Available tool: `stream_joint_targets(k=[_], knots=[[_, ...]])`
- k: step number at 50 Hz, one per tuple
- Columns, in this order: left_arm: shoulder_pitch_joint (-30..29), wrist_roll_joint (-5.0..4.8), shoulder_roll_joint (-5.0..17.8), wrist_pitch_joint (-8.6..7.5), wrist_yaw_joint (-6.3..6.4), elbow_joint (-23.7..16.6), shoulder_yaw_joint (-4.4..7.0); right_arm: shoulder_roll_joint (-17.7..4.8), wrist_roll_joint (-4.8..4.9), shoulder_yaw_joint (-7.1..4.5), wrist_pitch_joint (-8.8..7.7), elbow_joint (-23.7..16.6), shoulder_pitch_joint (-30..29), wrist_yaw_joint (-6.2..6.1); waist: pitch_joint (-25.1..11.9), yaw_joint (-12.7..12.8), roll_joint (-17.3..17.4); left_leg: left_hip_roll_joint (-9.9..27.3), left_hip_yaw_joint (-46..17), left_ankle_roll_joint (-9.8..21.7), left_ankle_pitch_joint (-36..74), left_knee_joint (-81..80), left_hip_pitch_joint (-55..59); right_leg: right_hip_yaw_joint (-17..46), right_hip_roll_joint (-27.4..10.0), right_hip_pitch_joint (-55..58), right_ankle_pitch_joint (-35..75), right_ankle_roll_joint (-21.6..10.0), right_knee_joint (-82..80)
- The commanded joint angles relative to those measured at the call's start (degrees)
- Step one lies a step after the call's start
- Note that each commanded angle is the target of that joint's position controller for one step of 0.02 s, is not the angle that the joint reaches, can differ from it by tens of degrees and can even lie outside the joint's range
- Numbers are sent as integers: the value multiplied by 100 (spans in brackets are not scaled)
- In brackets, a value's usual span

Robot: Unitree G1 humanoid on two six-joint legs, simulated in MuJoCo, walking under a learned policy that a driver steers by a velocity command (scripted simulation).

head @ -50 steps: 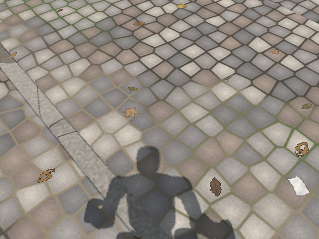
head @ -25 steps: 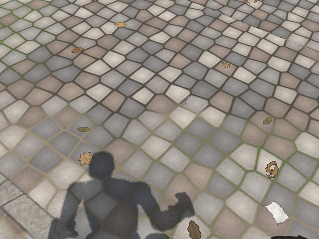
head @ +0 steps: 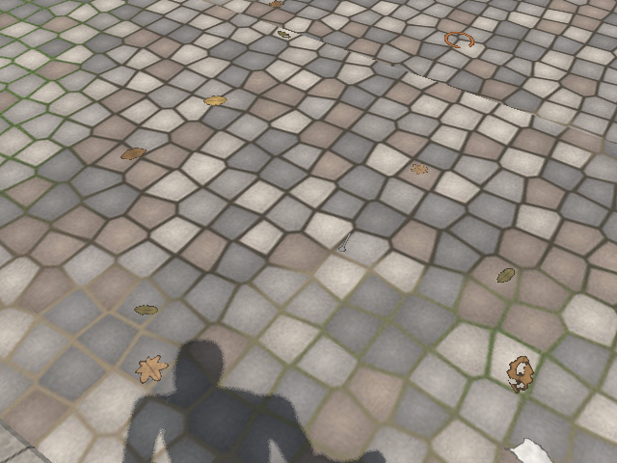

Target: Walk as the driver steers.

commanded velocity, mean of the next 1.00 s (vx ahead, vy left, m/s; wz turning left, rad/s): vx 0.01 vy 0.00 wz -0.01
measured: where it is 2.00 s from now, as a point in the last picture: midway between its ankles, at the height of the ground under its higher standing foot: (308, 460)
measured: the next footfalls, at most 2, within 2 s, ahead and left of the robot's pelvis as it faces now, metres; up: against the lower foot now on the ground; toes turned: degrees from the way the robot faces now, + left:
right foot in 1.62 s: +0.46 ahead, -0.11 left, +0.00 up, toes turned -1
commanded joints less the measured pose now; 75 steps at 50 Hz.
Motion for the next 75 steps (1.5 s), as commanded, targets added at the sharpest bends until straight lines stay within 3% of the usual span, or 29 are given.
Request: stream_joint_targets(k=[1,12,25,45,47,49,51,52,54,56,57,58,59,60,61,62,64,65,67,70,75], knots=[[119,-13,673,-70,18,-212,173,-578,21,-136,-26,-174,-107,-53,-280,19,23,243,-259,167,1264,-256,644,254,-263,-353,1378,-161,-613],[187,-24,614,-100,31,275,166,-607,46,-175,103,407,-221,-156,-162,-3,-10,244,-260,140,1264,-343,803,138,-186,-264,1456,-135,-797],[336,-30,555,-108,65,868,112,-548,47,-166,138,987,-192,-200,21,-8,7,196,-211,105,922,-533,768,47,-134,-283,1034,-131,-1029],[679,-49,368,-109,76,1432,17,-396,53,-83,131,1363,164,-235,172,4,22,153,-168,93,697,-632,651,-38,-84,-360,766,-144,-1159],[831,-80,405,-81,102,1520,38,-335,76,-69,143,1435,294,-246,137,28,-93,-72,66,115,-633,-453,562,-24,-29,-407,-701,-253,-1285],[830,-139,672,-72,136,1427,126,-386,99,-93,84,1361,208,-240,538,112,-364,-248,252,200,-1932,13,-144,507,-347,-636,-2372,-593,-1561],[1038,-212,995,-168,125,1423,250,-158,121,-42,-113,1190,-20,-150,791,238,-952,-193,445,206,-1230,1000,-802,1756,-1281,-429,-2952,-1098,-2179],[995,-225,1050,-215,115,1401,292,-153,140,-38,-211,1134,-77,-94,927,241,-1011,45,285,276,-989,1373,-962,2213,-1668,-484,-2775,-1320,-2346],[711,-220,905,-282,73,1273,276,-155,217,-52,-353,1105,57,-4,1005,38,-880,230,230,462,-1267,1110,-937,2047,-1688,-432,-2173,-1272,-2243],[336,-292,837,-276,26,1135,256,-139,233,-102,-427,1394,827,28,830,-359,-668,-25,501,510,-680,-235,655,1185,-1102,-1064,-1541,-907,-1678],[237,-276,773,-297,15,1061,236,-284,191,-177,-428,1588,1327,26,638,-503,-339,-2,256,468,-384,-458,1386,730,-733,-1381,-829,-742,-979],[115,-225,441,-362,-10,950,140,-722,173,-307,-445,1716,2120,6,277,-755,850,976,-1376,823,-1013,-1237,2248,-157,-83,-2117,-123,-395,908],[98,-240,222,-474,8,729,97,-1271,154,-398,-505,1776,2779,84,-47,-848,1981,2149,-3808,1611,-1647,-2159,2771,-298,390,-3108,-1109,-255,2532],[48,-335,470,-552,-15,716,157,-835,79,-240,-592,1668,2266,98,260,-516,1095,2360,-4052,1706,-1896,-2189,2431,235,20,-3513,-1068,-366,3566],[24,-380,492,-610,-77,727,161,-570,88,-162,-647,1469,1778,110,538,-327,694,2149,-3349,1524,-1732,-2164,2162,328,-255,-3715,-472,-506,3844],[33,-335,493,-648,-100,774,178,-507,87,-122,-663,1335,1468,143,535,-204,482,1877,-2695,1326,-1339,-2214,2027,227,-460,-3677,73,-574,3732],[-148,-230,665,-656,-133,752,288,-258,67,-16,-598,1260,1407,157,502,-140,432,1432,-1625,1028,-16,-2293,1879,31,-684,-3418,734,-529,3193],[-194,-225,571,-629,-167,744,284,-254,50,1,-562,1288,1574,130,452,-158,578,1324,-1316,1012,515,-2307,1828,-87,-702,-3268,866,-448,2972],[-508,-199,409,-569,-203,633,253,-346,37,10,-502,1307,1823,49,459,-211,496,1220,-919,1057,1310,-2335,1849,-288,-673,-3352,1100,-259,2537],[-1395,-192,218,-556,-226,266,145,-570,15,-10,-440,1199,1847,-51,615,-344,417,1133,-573,1073,1542,-2497,1456,-464,-539,-3115,1672,-96,1240],[-2160,-255,343,-567,-350,-62,93,-691,127,-79,-430,1238,2137,-92,821,-385,537,1328,-327,1058,1596,-2605,1551,-532,-337,-2540,2179,-226,103]])
Over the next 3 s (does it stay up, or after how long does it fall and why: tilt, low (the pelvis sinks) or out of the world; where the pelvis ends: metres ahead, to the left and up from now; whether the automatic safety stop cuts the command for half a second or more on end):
stays up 1.04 0.16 0.02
